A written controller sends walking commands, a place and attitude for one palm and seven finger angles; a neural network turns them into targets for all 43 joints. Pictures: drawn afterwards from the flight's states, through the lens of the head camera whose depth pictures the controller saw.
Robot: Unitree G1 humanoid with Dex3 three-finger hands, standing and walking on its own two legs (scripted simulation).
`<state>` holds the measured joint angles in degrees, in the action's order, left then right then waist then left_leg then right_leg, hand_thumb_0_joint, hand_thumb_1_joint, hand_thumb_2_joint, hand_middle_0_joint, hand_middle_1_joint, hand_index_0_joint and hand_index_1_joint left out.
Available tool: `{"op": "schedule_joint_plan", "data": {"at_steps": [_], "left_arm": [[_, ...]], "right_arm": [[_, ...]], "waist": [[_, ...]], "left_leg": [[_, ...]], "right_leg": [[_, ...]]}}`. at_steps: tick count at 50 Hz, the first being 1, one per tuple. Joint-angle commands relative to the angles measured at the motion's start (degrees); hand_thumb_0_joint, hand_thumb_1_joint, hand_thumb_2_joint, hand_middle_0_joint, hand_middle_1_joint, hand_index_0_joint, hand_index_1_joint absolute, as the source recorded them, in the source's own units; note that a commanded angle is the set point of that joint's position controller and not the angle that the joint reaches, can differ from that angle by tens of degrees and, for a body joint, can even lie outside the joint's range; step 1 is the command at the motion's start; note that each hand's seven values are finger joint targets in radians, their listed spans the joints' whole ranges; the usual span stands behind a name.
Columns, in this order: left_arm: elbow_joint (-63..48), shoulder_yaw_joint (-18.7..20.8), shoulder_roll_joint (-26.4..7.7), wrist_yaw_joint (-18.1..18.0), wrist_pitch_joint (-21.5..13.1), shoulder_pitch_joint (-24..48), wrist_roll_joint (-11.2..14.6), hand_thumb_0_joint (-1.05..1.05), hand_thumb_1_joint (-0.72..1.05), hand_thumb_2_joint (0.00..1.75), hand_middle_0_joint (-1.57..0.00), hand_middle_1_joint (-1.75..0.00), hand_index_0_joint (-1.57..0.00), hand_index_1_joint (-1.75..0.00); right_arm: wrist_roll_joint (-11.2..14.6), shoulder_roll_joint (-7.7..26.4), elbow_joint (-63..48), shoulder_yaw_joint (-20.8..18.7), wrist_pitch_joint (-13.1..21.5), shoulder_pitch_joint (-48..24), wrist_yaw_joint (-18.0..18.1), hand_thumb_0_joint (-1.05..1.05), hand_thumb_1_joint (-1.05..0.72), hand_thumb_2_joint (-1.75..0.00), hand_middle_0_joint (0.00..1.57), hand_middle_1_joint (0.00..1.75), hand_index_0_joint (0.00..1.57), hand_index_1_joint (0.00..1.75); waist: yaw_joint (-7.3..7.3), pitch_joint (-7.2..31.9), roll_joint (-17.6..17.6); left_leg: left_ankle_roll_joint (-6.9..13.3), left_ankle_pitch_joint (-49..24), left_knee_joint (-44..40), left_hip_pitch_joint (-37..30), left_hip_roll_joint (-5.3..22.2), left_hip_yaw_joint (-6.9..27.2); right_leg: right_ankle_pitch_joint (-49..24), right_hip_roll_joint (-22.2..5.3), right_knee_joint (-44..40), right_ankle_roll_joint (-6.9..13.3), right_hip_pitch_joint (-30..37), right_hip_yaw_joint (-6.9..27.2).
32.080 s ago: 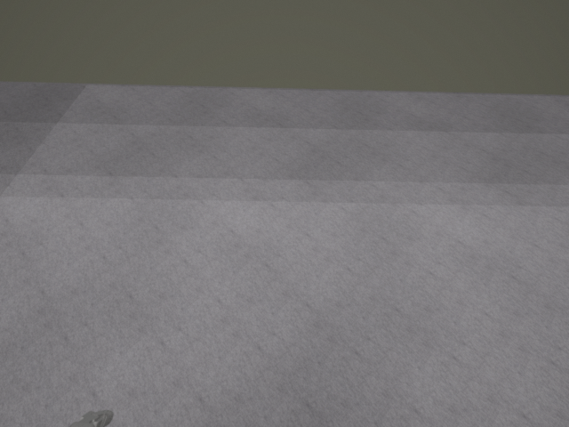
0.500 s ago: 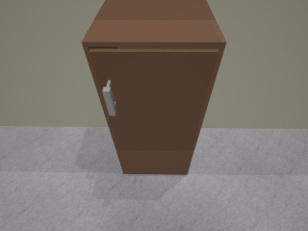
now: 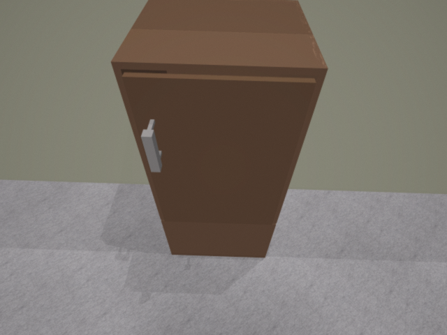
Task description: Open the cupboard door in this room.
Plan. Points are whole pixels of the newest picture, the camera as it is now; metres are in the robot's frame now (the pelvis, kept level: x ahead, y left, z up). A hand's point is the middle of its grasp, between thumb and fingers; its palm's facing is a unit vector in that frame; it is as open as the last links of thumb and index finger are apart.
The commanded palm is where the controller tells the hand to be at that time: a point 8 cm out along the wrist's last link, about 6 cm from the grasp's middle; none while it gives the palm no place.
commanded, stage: look again from close up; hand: left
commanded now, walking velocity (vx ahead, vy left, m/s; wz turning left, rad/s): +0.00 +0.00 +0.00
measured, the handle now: (154, 145) +0.52 +0.21 +0.01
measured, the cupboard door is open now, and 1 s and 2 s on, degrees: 0 0 0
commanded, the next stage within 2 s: raise the hand with hooked fingers in 0.06 s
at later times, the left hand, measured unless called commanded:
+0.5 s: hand (124, 313) +0.16 +0.18 -0.04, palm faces +0.00 -1.00 -0.02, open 8.1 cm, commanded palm +0.12 +0.25 -0.05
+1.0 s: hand (93, 301) +0.18 +0.24 -0.02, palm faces +0.05 -1.00 -0.05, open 11.1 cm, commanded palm +0.15 +0.29 -0.02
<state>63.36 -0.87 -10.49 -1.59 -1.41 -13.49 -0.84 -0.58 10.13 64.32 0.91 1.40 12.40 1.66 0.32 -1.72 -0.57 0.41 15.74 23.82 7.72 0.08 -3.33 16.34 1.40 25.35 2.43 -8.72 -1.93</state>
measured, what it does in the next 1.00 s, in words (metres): lowers itself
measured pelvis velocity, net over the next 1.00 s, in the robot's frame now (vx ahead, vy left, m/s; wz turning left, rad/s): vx -0.06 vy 0.01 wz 0.03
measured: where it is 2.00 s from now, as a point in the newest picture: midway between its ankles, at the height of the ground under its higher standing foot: outside the picture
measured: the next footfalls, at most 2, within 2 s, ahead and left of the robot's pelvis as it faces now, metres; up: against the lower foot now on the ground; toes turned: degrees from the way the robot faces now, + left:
none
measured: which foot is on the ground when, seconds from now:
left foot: down 0.00-1.00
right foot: down 0.00-1.00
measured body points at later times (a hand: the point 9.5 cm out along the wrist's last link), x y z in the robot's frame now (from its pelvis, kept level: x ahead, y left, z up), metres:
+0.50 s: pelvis -0.05 -0.01 -0.07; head +0.00 -0.01 +0.38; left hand +0.16 +0.24 -0.03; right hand +0.18 -0.26 -0.12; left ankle -0.03 +0.11 -0.74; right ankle -0.03 -0.09 -0.74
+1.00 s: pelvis -0.06 +0.01 -0.07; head +0.00 +0.02 +0.38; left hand +0.17 +0.29 -0.02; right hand +0.09 -0.22 -0.16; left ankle -0.03 +0.11 -0.74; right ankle -0.03 -0.09 -0.74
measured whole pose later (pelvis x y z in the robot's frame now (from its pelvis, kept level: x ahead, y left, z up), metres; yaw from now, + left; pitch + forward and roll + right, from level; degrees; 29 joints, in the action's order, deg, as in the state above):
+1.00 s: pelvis -0.06 +0.01 -0.07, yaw +2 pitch +13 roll -2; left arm 8.5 15.2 -16.1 19.1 -20.5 -15.1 18.4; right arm 1.8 13.2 33.3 2.0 12.9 17.3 3.3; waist -1.2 6.8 1.9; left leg 1.6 26.6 60.2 46.2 0.8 -0.5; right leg 25.8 0.7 57.4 2.0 -44.3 -5.3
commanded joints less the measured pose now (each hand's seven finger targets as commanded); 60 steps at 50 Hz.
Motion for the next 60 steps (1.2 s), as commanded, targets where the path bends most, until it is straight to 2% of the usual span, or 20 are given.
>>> {"op": "schedule_joint_plan", "data": {"at_steps": [1, 7, 8, 9, 10, 11, 12, 13, 14, 15, 17, 20, 21, 26, 28, 31, 34, 43, 51, 60], "left_arm": [[-2.35, 1.65, -7.54, -0.40, -0.74, -2.53, 0.09, 0.00, 0.90, 0.90, -0.20, -0.30, -0.20, -0.30], [-2.59, 1.80, -7.94, -0.37, -0.70, -2.05, 0.19, 0.00, 0.90, 0.90, -0.20, -0.30, -0.20, -0.30], [-0.36, 1.89, -6.24, -3.06, -1.49, -9.14, -0.22, 0.00, 0.90, 0.90, -0.20, -0.30, -0.20, -0.30], [-86.10, 13.02, -22.39, -2.30, -14.06, 35.01, 10.80, 0.00, 0.88, 0.89, -0.20, -0.32, -0.20, -0.32], [-70.54, 12.42, -18.11, -3.77, -11.93, 6.05, 5.86, 0.00, 0.85, 0.88, -0.20, -0.33, -0.20, -0.33], [-62.87, 4.03, -3.55, -4.53, -5.42, -8.46, 9.50, 0.00, 0.83, 0.87, -0.21, -0.34, -0.21, -0.34], [-58.25, 4.89, -0.01, -3.36, -5.55, -5.41, 10.12, 0.00, 0.81, 0.86, -0.21, -0.36, -0.21, -0.36], [-59.47, 8.31, -3.72, -1.89, -8.77, -0.06, 10.71, 0.00, 0.78, 0.85, -0.21, -0.37, -0.21, -0.37], [-55.02, 12.30, -5.70, 0.26, -12.50, -3.94, 11.12, 0.00, 0.76, 0.84, -0.21, -0.39, -0.21, -0.39], [-49.63, 12.18, -2.28, 3.24, -16.50, -12.12, 12.39, 0.00, 0.74, 0.83, -0.21, -0.40, -0.21, -0.40], [-46.86, 13.08, -0.55, 10.17, -25.44, -19.44, 14.22, 0.00, 0.69, 0.81, -0.22, -0.43, -0.22, -0.43], [-49.56, 12.89, -2.54, 22.02, -38.02, -15.95, 17.00, 0.00, 0.62, 0.78, -0.22, -0.48, -0.22, -0.48], [-47.19, 15.97, -5.81, 24.89, -38.52, -15.94, 17.67, 0.00, 0.60, 0.77, -0.22, -0.50, -0.22, -0.50], [-64.59, 20.15, -12.23, 24.85, -30.55, -1.18, 22.33, 0.00, 0.48, 0.72, -0.23, -0.57, -0.23, -0.57], [-72.25, 18.83, -11.47, 21.82, -30.50, 1.48, 20.94, 0.00, 0.43, 0.70, -0.23, -0.60, -0.23, -0.60], [-77.97, 15.50, -11.75, 19.64, -31.13, 7.50, 18.66, 0.00, 0.36, 0.67, -0.24, -0.64, -0.24, -0.64], [-72.46, 14.49, -11.34, 20.66, -29.50, 5.49, 17.90, 0.00, 0.29, 0.64, -0.24, -0.69, -0.24, -0.69], [-66.59, 21.40, -14.27, 21.70, -20.76, 0.11, 21.14, 0.00, 0.08, 0.55, -0.26, -0.82, -0.26, -0.82], [-64.65, 21.63, -15.75, 20.90, -24.00, 4.45, 20.61, 0.00, -0.10, 0.47, -0.27, -0.94, -0.27, -0.94], [-66.53, 22.98, -17.46, 21.65, -23.76, 7.35, 20.91, 0.00, -0.31, 0.38, -0.29, -1.08, -0.29, -1.08]], "right_arm": [[-0.15, 6.45, -1.36, -1.32, 0.80, 2.52, 0.40, 0.00, -0.90, -0.90, 0.20, 0.30, 0.20, 0.30], [-0.17, 7.17, -1.31, -1.28, 0.85, 2.36, 0.48, 0.00, -0.90, -0.90, 0.20, 0.30, 0.20, 0.30], [0.62, 6.83, -5.12, -1.74, 0.75, -1.93, 0.10, 0.00, -0.90, -0.90, 0.20, 0.30, 0.20, 0.30], [3.31, 15.05, -24.58, -3.33, 9.09, 0.60, 2.17, 0.00, -0.90, -0.90, 0.20, 0.30, 0.20, 0.30], [1.55, 10.90, -22.66, -2.54, 13.73, -2.27, 3.99, 0.00, -0.90, -0.90, 0.20, 0.30, 0.20, 0.30], [2.96, 8.64, -23.17, -2.84, 14.85, -2.82, 3.75, 0.00, -0.90, -0.90, 0.20, 0.30, 0.20, 0.30], [2.70, 9.60, -21.70, -3.44, 14.62, -0.47, 3.17, 0.00, -0.90, -0.90, 0.20, 0.30, 0.20, 0.30], [1.81, 11.62, -25.04, -4.82, 14.99, -1.60, 2.67, 0.00, -0.90, -0.90, 0.20, 0.30, 0.20, 0.30], [0.89, 12.21, -25.53, -5.74, 14.96, -1.05, 2.50, 0.00, -0.90, -0.90, 0.20, 0.30, 0.20, 0.30], [0.40, 11.50, -27.37, -5.91, 15.02, -2.22, 2.08, 0.00, -0.90, -0.90, 0.20, 0.30, 0.20, 0.30], [0.47, 10.84, -30.98, -6.01, 15.66, -4.08, 0.40, 0.00, -0.90, -0.90, 0.20, 0.30, 0.20, 0.30], [0.97, 11.28, -36.00, -6.48, 16.82, -6.16, -1.60, 0.00, -0.90, -0.90, 0.20, 0.30, 0.20, 0.30], [1.53, 11.70, -37.08, -6.69, 16.44, -5.39, -1.92, 0.00, -0.90, -0.90, 0.20, 0.30, 0.20, 0.30], [3.04, 11.81, -45.35, -5.79, 14.42, -5.99, 0.47, 0.00, -0.90, -0.90, 0.20, 0.30, 0.20, 0.30], [2.87, 10.61, -44.91, -5.30, 13.98, -3.33, 1.12, 0.00, -0.90, -0.90, 0.20, 0.30, 0.20, 0.30], [1.95, 10.98, -43.03, -4.07, 14.10, -1.87, 2.06, 0.00, -0.90, -0.90, 0.20, 0.30, 0.20, 0.30], [2.28, 11.02, -40.95, -3.39, 14.84, -1.51, 2.66, 0.00, -0.90, -0.90, 0.20, 0.30, 0.20, 0.30], [2.71, 10.88, -41.40, -2.73, 14.99, -2.22, 2.69, 0.00, -0.90, -0.90, 0.20, 0.30, 0.20, 0.30], [2.43, 12.46, -40.67, -2.80, 15.61, -0.51, 2.37, 0.00, -0.90, -0.90, 0.20, 0.30, 0.20, 0.30], [2.71, 13.04, -40.00, -2.94, 15.63, 1.26, 2.48, 0.00, -0.90, -0.90, 0.20, 0.30, 0.20, 0.30]], "waist": [[-0.13, 0.10, 0.02], [-0.06, 0.62, 0.19], [1.89, -1.40, -0.92], [-4.38, 27.53, 9.03], [1.21, 26.90, 18.12], [-0.85, 16.77, 14.51], [-3.34, 8.51, 3.88], [-3.96, 3.21, -1.77], [-3.28, 5.34, -7.88], [-1.16, 5.27, -12.06], [2.77, 10.10, -9.60], [2.72, 14.66, -6.18], [3.26, 15.11, -3.98], [1.66, 20.06, -2.19], [0.35, 20.90, 3.39], [-2.83, 20.09, 4.25], [-3.35, 18.04, 5.32], [0.90, 22.39, 1.80], [-0.31, 17.47, 2.07], [-0.38, 20.19, 6.36]], "left_leg": [[1.37, -13.84, -2.68, 0.36, 6.25, 5.15], [1.37, -14.69, -3.05, 0.08, 6.48, 5.34], [-0.32, -13.80, 10.56, 5.29, 6.09, 1.37], [1.39, -24.95, 1.69, -8.08, -0.91, 2.85], [2.02, -35.61, 1.21, -13.08, 1.25, 2.65], [-0.11, -37.32, 1.88, -8.14, 2.27, 4.39], [0.49, -33.29, 4.65, -2.69, 2.95, 4.87], [0.74, -24.56, 8.14, 4.00, 1.46, 5.57], [0.81, -18.39, 11.31, 8.97, 0.57, 4.52], [0.61, -13.47, 14.18, 15.25, -0.07, 4.31], [-0.48, -10.88, 20.18, 23.52, -1.40, 3.08], [-1.15, -4.11, 29.30, 33.98, -2.29, 2.42], [-1.04, -2.85, 31.39, 36.32, -2.36, 2.18], [0.73, 7.26, 34.89, 41.47, -1.99, 2.07], [1.40, 5.40, 34.67, 37.65, -0.78, 2.75], [1.99, 2.98, 35.33, 35.95, 0.32, 4.72], [1.73, 4.67, 34.35, 36.18, 0.46, 5.48], [1.29, 1.49, 27.98, 33.70, -0.21, 6.07], [1.10, 4.35, 25.46, 32.46, -0.09, 6.33], [0.25, -3.45, 23.11, 24.92, 0.35, 6.84]], "right_leg": [[-19.54, -8.13, -3.43, 0.68, 0.02, 6.89], [-19.51, -8.13, -3.51, 0.69, 0.57, 6.70], [-45.67, -12.21, -3.18, -3.69, 0.03, 10.29], [-41.90, -6.33, 2.27, -0.10, 6.01, 6.08], [-27.93, -2.66, 5.47, 1.00, 3.50, 3.82], [-14.81, -1.83, 5.34, 0.24, -3.93, -0.96], [-12.79, -1.84, 4.32, -0.80, -10.54, -2.46], [-14.64, -1.62, 5.12, -1.31, -14.99, -2.97], [-14.74, -1.65, 7.20, -1.86, -17.47, -3.27], [-13.53, -1.55, 10.67, -2.23, -19.55, -3.35], [-14.54, -1.79, 18.77, -1.51, -20.80, -2.03], [-9.70, -2.55, 26.66, -1.26, -26.30, 2.15], [-7.59, -3.04, 27.56, -0.85, -26.82, 4.61], [14.77, -3.06, 23.00, -2.16, -28.21, 10.25], [13.18, -2.42, 22.96, -1.54, -28.97, 9.06], [7.16, -0.87, 25.76, -1.06, -32.27, 5.86], [8.57, -0.55, 25.15, -1.11, -33.98, 4.17], [6.34, -0.68, 22.71, -1.41, -25.27, 1.51], [8.97, -0.33, 22.18, -0.91, -28.37, -0.03], [0.13, -0.03, 22.40, -0.64, -26.29, -1.88]]}}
